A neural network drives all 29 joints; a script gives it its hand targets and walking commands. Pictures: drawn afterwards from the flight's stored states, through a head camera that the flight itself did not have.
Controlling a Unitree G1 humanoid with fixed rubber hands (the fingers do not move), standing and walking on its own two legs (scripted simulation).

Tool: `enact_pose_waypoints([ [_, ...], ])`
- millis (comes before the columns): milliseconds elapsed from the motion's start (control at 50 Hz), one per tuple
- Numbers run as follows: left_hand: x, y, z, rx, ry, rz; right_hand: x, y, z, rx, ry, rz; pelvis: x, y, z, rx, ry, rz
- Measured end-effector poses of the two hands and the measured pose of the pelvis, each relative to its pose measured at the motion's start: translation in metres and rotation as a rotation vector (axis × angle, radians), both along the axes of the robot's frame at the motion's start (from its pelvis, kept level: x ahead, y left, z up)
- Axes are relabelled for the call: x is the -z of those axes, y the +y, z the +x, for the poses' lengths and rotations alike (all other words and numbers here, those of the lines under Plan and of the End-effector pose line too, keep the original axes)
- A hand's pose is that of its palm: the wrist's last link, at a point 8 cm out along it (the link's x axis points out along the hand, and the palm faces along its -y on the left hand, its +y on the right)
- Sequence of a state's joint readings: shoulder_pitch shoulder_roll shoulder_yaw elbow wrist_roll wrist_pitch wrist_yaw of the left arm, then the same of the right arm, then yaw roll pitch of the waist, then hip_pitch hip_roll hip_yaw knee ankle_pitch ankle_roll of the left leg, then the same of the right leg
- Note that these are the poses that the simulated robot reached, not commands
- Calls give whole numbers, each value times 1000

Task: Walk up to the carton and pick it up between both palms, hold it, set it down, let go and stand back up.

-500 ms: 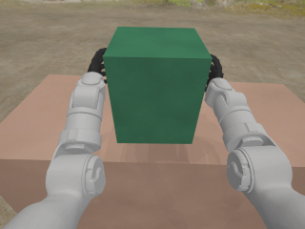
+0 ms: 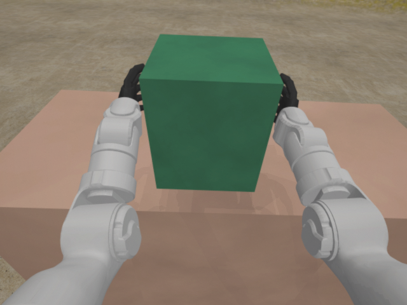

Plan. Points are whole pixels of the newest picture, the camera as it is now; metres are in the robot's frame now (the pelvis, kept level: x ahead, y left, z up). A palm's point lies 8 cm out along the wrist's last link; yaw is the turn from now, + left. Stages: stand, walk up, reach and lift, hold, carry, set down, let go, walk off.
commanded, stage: set down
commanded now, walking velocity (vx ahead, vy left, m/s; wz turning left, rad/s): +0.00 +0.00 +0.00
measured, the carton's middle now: (208, 115) +0.45 +0.02 +0.21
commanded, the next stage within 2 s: none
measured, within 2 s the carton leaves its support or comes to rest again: neither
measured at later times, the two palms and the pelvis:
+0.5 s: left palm (139, 108) +0.44 +0.16 +0.22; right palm (283, 121) +0.44 -0.14 +0.20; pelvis +0.02 +0.00 +0.00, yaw +0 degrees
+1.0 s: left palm (142, 117) +0.45 +0.16 +0.19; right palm (282, 129) +0.44 -0.14 +0.18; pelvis +0.02 +0.00 +0.00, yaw +0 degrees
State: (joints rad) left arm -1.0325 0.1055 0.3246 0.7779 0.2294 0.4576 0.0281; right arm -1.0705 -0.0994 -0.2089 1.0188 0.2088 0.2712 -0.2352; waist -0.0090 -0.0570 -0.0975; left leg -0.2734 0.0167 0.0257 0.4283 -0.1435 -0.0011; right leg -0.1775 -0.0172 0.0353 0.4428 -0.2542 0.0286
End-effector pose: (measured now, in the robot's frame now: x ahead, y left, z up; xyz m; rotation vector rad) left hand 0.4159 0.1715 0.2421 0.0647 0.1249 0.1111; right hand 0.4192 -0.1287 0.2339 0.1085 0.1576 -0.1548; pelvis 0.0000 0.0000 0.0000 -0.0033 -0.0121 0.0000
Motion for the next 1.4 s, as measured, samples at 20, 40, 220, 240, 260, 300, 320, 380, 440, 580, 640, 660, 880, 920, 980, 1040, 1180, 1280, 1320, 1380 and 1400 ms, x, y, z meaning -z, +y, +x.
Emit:
enact_pose_waypoints([
  [20,1,0,1,1,2,0,1,0,1,1,2,-1,0,0,1,0,1,0],
  [40,2,-1,2,1,3,0,3,-1,1,1,3,-2,0,0,1,0,1,0],
  [220,11,-4,11,8,14,-3,12,-4,8,7,14,-14,0,-2,7,0,9,2],
  [240,12,-4,13,9,17,-4,13,-4,9,7,16,-17,0,-2,7,0,10,3],
  [260,13,-5,14,10,19,-5,14,-5,10,7,19,-19,0,-2,8,0,11,3],
  [300,15,-6,16,11,20,-5,17,-5,12,9,20,-18,0,-2,9,0,13,3],
  [320,15,-6,17,12,20,-5,18,-6,12,9,20,-18,0,-3,10,0,14,3],
  [380,17,-7,20,14,23,-4,21,-7,15,11,23,-21,0,-3,12,0,17,4],
  [440,21,-8,23,16,33,-5,25,-8,17,12,32,-26,0,-4,14,0,20,5],
  [580,29,-10,28,23,46,-4,36,-10,19,16,47,-36,0,-4,18,1,24,6],
  [640,31,-11,29,26,47,-3,38,-11,20,18,47,-36,0,-5,18,1,25,6],
  [660,32,-12,30,27,48,-6,38,-11,20,20,47,-35,0,-5,19,1,26,6],
  [880,45,-11,32,32,63,-30,45,-11,20,32,60,-27,0,-5,20,1,27,6],
  [920,46,-11,32,33,65,-30,47,-11,20,35,62,-20,0,-5,20,1,27,6],
  [980,49,-11,33,35,67,-31,49,-11,20,37,63,-17,0,-5,19,1,27,6],
  [1040,51,-11,33,37,71,-34,52,-11,20,40,67,-14,0,-5,20,1,27,6],
  [1180,55,-12,35,39,78,-43,57,-11,19,46,73,-4,0,-5,20,1,28,6],
  [1280,60,-12,36,39,88,-62,61,-11,19,49,80,-1,0,-5,20,1,28,6],
  [1320,62,-12,36,39,92,-65,64,-11,19,50,85,0,0,-5,20,1,28,6],
  [1380,65,-12,37,41,98,-66,68,-12,20,52,90,0,0,-5,20,1,28,6],
  [1400,66,-13,37,41,99,-66,69,-12,20,52,91,1,0,-5,20,1,28,6],
])
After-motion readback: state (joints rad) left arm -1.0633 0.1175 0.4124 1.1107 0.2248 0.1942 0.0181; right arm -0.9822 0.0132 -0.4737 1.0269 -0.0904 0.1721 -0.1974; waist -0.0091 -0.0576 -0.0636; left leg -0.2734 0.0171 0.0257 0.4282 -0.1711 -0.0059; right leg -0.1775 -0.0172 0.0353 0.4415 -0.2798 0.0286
